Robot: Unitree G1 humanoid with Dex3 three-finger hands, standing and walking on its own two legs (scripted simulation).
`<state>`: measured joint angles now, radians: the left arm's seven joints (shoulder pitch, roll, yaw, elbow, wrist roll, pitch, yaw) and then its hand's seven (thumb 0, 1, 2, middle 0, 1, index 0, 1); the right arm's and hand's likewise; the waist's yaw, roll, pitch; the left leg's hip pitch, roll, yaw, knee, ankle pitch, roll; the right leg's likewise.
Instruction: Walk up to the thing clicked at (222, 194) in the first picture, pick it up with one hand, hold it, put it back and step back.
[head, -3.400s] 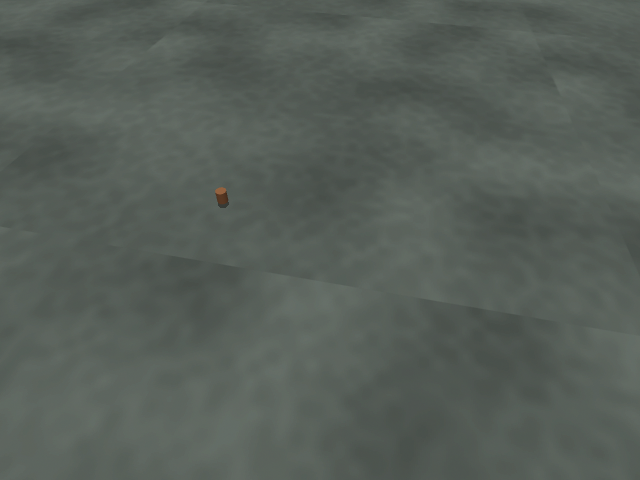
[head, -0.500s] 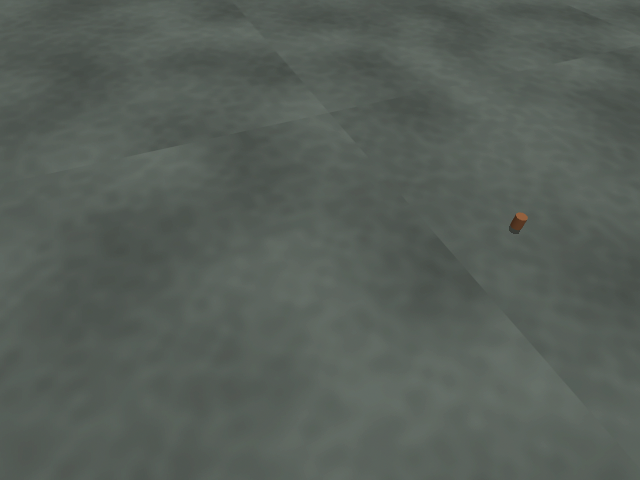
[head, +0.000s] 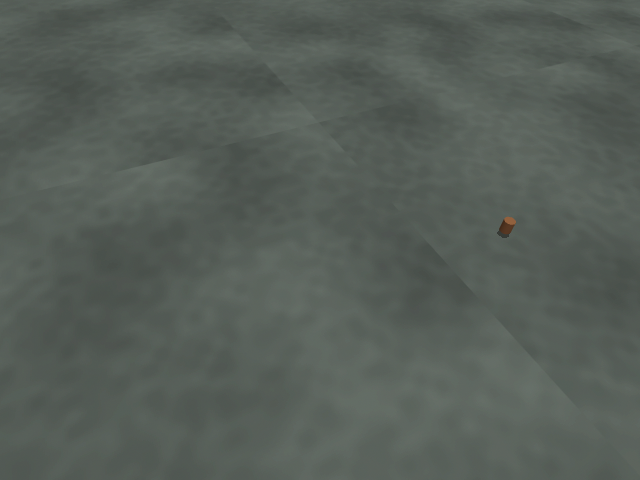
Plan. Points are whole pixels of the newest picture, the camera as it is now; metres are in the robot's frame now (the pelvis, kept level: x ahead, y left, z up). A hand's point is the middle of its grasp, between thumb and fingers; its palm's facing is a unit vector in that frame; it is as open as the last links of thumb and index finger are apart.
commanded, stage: stand
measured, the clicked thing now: (507, 225) +1.29 -0.83 -0.75
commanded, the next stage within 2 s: none
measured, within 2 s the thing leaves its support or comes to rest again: neither
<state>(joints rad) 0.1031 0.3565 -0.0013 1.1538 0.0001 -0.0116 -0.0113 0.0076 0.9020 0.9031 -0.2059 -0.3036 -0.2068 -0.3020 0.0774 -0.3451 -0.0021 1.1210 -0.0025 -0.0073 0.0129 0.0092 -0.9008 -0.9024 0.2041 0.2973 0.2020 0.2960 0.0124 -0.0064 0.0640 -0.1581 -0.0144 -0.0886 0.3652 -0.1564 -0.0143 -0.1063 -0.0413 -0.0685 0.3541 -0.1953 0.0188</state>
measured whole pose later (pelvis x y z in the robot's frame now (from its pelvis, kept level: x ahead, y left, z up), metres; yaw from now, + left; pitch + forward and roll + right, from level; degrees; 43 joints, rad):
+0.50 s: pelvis +0.01 -0.01 +0.00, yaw -1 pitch -2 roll +0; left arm 0.09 0.36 -0.01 1.14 0.00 -0.01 -0.01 0.01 0.90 0.90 -0.21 -0.30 -0.21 -0.30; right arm 0.10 -0.34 0.00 1.15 -0.01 0.00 0.01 0.01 -0.90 -0.90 0.20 0.30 0.20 0.30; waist 0.00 -0.01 0.05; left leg -0.15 0.00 -0.08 0.32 -0.15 -0.02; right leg -0.11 -0.03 -0.06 0.33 -0.19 0.01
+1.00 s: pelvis +0.02 -0.01 +0.00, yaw -1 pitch -1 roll +0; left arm 0.10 0.35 0.00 1.13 0.00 -0.01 -0.01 0.01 0.90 0.90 -0.21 -0.30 -0.21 -0.30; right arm 0.09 -0.35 0.01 1.14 0.00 0.00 0.01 0.01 -0.90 -0.90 0.20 0.30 0.20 0.30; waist 0.00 0.00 0.05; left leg -0.12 0.00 -0.07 0.31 -0.16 -0.03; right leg -0.09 -0.03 -0.05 0.32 -0.21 0.01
